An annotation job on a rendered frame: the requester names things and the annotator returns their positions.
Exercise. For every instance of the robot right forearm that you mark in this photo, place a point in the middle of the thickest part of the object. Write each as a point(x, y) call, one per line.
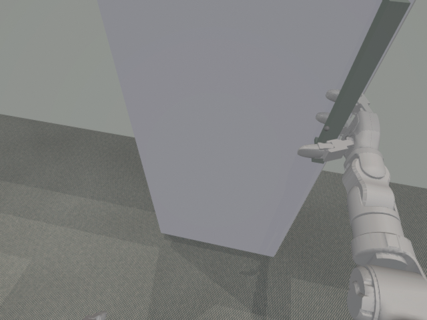
point(378, 238)

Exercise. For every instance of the fridge door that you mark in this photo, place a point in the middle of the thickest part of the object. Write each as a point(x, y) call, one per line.
point(221, 94)

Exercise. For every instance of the handle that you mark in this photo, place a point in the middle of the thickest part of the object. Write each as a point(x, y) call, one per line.
point(381, 31)

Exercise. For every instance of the right robot upper arm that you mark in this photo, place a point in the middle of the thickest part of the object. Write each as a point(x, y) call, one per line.
point(383, 293)

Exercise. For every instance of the right robot hand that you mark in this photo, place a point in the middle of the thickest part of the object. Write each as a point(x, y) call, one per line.
point(364, 131)

